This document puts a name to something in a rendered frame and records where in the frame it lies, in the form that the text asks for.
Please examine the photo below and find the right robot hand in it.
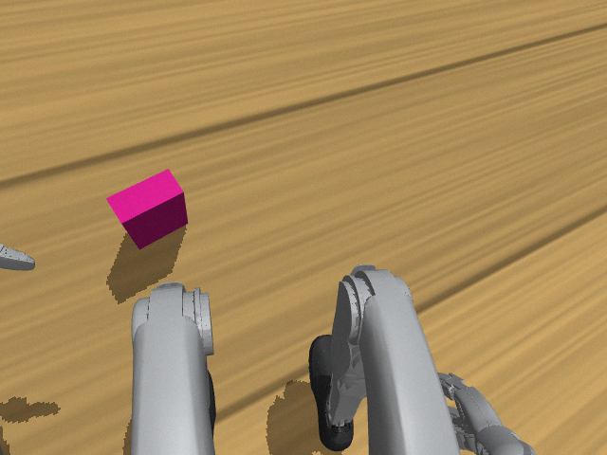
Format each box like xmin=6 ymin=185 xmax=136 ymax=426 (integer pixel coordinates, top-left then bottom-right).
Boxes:
xmin=438 ymin=373 xmax=504 ymax=455

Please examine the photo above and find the left robot hand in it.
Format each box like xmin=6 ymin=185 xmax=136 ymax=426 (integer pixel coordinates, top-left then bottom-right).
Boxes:
xmin=0 ymin=244 xmax=35 ymax=270

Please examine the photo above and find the right robot foot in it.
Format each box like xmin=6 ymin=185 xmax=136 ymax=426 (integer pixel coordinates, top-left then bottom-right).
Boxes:
xmin=309 ymin=335 xmax=354 ymax=451

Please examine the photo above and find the carton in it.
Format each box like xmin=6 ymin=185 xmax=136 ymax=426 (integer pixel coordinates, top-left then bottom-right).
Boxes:
xmin=106 ymin=169 xmax=188 ymax=249

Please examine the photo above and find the right robot arm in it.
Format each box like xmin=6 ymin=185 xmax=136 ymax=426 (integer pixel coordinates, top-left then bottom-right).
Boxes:
xmin=474 ymin=426 xmax=536 ymax=455

